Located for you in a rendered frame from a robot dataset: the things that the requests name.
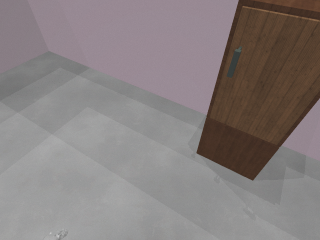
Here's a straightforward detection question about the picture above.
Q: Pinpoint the robot left hand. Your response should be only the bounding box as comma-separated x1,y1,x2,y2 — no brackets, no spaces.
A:
42,228,69,240

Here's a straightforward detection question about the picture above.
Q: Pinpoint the handle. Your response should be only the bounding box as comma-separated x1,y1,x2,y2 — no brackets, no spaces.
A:
227,46,242,78

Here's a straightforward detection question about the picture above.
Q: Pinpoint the cupboard door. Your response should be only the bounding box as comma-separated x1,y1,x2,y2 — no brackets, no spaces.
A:
209,6,320,145

